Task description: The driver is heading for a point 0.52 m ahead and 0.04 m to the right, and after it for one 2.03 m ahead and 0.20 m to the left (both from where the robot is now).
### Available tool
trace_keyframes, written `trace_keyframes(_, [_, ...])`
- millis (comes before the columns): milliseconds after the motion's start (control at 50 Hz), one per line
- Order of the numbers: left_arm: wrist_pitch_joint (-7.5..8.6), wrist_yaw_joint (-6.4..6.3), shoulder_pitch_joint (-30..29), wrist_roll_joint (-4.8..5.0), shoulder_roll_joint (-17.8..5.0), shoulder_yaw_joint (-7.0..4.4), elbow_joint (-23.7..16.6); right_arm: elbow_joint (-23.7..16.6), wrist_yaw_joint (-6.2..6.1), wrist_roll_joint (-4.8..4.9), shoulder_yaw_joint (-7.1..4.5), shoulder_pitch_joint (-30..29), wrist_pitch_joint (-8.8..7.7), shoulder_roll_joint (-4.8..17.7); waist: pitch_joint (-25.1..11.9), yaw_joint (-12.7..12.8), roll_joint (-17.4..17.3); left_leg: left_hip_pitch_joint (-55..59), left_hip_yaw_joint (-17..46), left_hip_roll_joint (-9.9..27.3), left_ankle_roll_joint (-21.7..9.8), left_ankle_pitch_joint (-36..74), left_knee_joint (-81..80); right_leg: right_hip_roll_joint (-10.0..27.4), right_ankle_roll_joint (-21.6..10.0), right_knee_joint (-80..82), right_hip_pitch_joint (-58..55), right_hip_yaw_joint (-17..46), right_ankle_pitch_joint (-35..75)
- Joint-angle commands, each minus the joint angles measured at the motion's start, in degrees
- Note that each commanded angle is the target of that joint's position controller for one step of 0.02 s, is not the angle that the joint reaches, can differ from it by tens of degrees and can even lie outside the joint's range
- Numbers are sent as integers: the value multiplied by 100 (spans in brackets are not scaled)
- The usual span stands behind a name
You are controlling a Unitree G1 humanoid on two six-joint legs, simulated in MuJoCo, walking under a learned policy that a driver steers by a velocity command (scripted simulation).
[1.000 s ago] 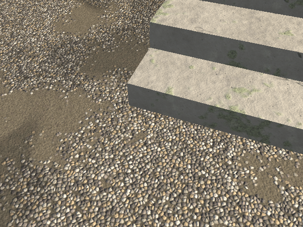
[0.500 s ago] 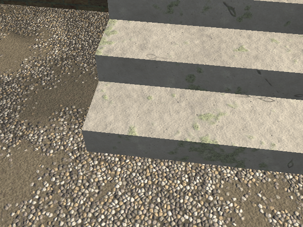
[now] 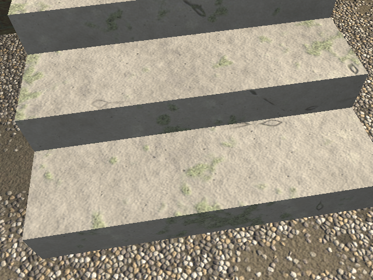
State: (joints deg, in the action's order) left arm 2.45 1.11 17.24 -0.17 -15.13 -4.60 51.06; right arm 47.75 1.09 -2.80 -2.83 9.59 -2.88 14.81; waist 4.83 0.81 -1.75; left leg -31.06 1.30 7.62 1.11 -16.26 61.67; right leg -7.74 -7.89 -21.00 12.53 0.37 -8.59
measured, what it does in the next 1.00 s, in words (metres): walks ahead: left foot, then right foot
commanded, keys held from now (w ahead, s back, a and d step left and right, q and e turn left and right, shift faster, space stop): w+e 0.34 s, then w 0.20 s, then no key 0.02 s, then q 0.44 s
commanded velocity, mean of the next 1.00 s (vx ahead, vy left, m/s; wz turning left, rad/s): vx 0.37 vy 0.00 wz -0.19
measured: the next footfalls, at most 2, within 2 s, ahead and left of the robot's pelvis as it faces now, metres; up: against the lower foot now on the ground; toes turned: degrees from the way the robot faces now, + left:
left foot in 0.34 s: +0.37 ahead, +0.11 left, +0.00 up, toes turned -13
right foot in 0.74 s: +0.43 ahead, -0.12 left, +0.00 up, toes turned -15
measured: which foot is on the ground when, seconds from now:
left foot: up 0.00-0.32, down 0.34-0.74, up 0.76-1.00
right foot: down 0.00-0.34, up 0.36-0.72, down 0.74-1.00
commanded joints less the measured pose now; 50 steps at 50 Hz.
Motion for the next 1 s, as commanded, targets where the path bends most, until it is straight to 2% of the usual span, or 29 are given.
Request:
trace_keyframes(20, [144,-23,231,22,-875,-172,-278,-264,13,-20,-90,146,80,417,-429,-77,368,-342,-101,-33,144,520,-464,1464,-705,1070,-406,1527,1199])
trace_keyframes(120, [123,-65,724,7,-891,-145,-171,-564,44,28,-73,-781,48,458,-235,276,522,-900,-37,-205,215,1346,-1642,1437,-564,1032,-993,1741,1145])
trace_keyframes(220, [130,-140,957,-75,-963,-138,-119,-897,46,99,20,-1473,-49,439,-173,453,594,-545,-100,-559,140,1392,-2598,1433,-487,514,-1256,1865,2212])
trace_keyframes(260, [140,-188,742,-88,-1039,-153,-197,-927,0,120,13,-1288,-113,542,-215,278,659,55,0,-653,29,1283,-3021,1456,-315,234,-1186,2026,2635])
trace_keyframes(300, [182,-185,337,-73,-1142,-181,-324,-617,-98,124,-67,-154,-188,749,-693,-203,675,1641,-72,-945,-156,983,-3248,1299,-94,-612,-792,2020,3752])
trace_keyframes(320, [228,-129,236,-4,-1134,-173,-314,-469,-172,80,-125,515,-258,888,-1035,-581,335,2604,-88,-837,-282,1220,-3721,937,50,-1601,-537,1790,3816])
trace_keyframes(340, [285,-88,260,64,-754,-53,-445,-444,-275,-42,-221,1278,-297,1259,-1695,-845,-127,3839,923,250,-498,401,-3863,589,167,-2964,192,1553,2292])
trace_keyframes(360, [266,-125,906,186,-64,102,-595,-484,-298,-179,-292,1290,-245,1751,-1939,-362,-1486,4712,3217,1851,-1126,1210,-4310,-279,317,-4368,1725,867,-2213])
trace_keyframes(380, [151,-187,1121,-54,-566,67,-423,-464,-237,-52,-304,1026,-166,1444,-1856,-131,-1015,4131,4073,1927,-1453,170,-4467,204,239,-5010,2105,790,-2163])
trace_keyframes(400, [84,-150,786,-151,-712,34,-314,-589,-179,28,-164,600,-155,821,-1120,-80,-258,3340,3270,1556,-1333,-455,-4670,479,253,-4996,2050,808,-1602])
trace_keyframes(420, [75,-84,436,-174,-648,52,-338,-567,-134,74,-78,381,-166,513,-659,-89,15,2755,2411,1122,-1160,-297,-4885,627,302,-4701,1940,746,-1216])
trace_keyframes(440, [55,-32,254,-193,-542,81,-378,-528,-129,58,-25,356,-195,410,-506,-69,-203,2494,1796,831,-1023,386,-5018,707,362,-4506,1846,706,-1016])
trace_keyframes(460, [13,15,186,-240,-493,102,-419,-402,-134,54,-21,532,-243,434,-449,-69,-410,2369,1376,679,-1017,1315,-5033,692,427,-4524,1745,641,-926])
trace_keyframes(500, [-29,53,252,-251,-392,138,-403,-209,-71,117,-47,800,-367,531,-624,30,-414,2383,835,592,-1081,2844,-4910,607,482,-4527,1660,611,-826])
trace_keyframes(540, [-34,74,-2,-254,-319,189,-474,-101,-29,142,-43,918,-428,519,-657,31,-394,2512,518,581,-1141,3246,-4938,666,535,-4201,1894,553,-703])
trace_keyframes(600, [-18,49,-465,-261,-73,357,-541,-90,-44,155,70,626,-418,366,-648,115,-419,2025,-169,244,-1001,5308,-4644,740,774,-2520,1063,-20,-446])
trace_keyframes(640, [-6,-22,-680,-198,-42,425,-510,52,-40,168,32,925,-376,560,-806,-63,-750,2172,-154,117,-886,5815,-4397,569,847,-1777,630,-270,-167])
trace_keyframes(680, [30,-92,-614,-133,-153,429,-434,152,-53,216,7,1105,-306,622,-868,-90,-847,2395,101,136,-843,5523,-4109,519,815,-1261,436,-248,99])
trace_keyframes(700, [52,-148,-349,-120,-112,444,-320,152,-68,253,1,1054,-262,595,-907,36,-849,2322,165,116,-806,5081,-3846,514,771,-837,99,-279,396])
trace_keyframes(720, [106,-193,-88,-149,-141,442,-227,105,-84,299,10,965,-214,537,-887,212,-536,2087,214,22,-705,4632,-3413,561,727,-171,-435,-310,1119])
trace_keyframes(740, [187,-231,107,-263,-442,371,-183,43,-88,365,30,1064,-211,430,-1066,246,-75,1556,287,-149,-517,3319,-2849,1090,667,-35,-1234,121,2246])
trace_keyframes(760, [220,-241,493,-377,-900,281,-180,-171,-83,427,116,1254,-194,-5,-1381,196,1202,546,-40,-663,-289,0,-1662,2585,264,-311,-2169,1316,5251])
trace_keyframes(780, [104,-234,379,-209,-789,259,-267,-32,-202,487,120,1754,43,-75,-2046,116,1503,1000,-171,-940,-275,-2087,-367,3231,-566,-335,-1549,1487,5134])
trace_keyframes(800, [18,-238,-39,-124,-643,253,-471,29,-262,358,27,1761,203,212,-1684,40,1059,797,-156,-844,-223,-2117,597,3070,-828,-53,-960,1298,3881])
trace_keyframes(820, [-32,-288,-423,-99,-454,299,-578,-15,-268,204,-35,1535,305,280,-1134,-44,860,606,-135,-722,-161,-1864,1085,2803,-768,260,-351,1071,2639])
trace_keyframes(840, [-53,-347,-748,-101,-263,375,-629,-85,-256,125,-89,1275,382,350,-615,-210,726,450,-45,-578,-71,-1636,1011,2556,-575,486,133,830,1804])
trace_keyframes(860, [-61,-411,-858,-130,-240,381,-654,-116,-250,80,-128,1243,456,343,-444,-288,778,564,-96,-583,19,-1396,1038,2399,-492,592,477,573,1637])
trace_keyframes(960, [-69,-512,-655,-157,-328,257,-585,-254,-263,117,-135,1152,614,44,-826,-317,751,630,-295,-615,122,-1209,227,2366,-530,165,62,86,1918])
trace_keyframes(1000, [-96,-512,-678,-186,-377,214,-631,-388,-247,135,-99,941,667,-18,-910,-228,964,988,-394,-611,35,-1310,-584,2400,-449,53,98,-25,1765])
Velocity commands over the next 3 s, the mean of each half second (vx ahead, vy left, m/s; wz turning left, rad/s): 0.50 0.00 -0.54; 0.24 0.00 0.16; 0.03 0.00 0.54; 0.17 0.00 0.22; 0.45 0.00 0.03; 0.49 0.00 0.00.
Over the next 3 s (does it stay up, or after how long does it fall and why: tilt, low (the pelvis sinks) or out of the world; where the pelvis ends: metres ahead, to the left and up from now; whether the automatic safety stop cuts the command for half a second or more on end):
stays up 0.33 0.00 0.00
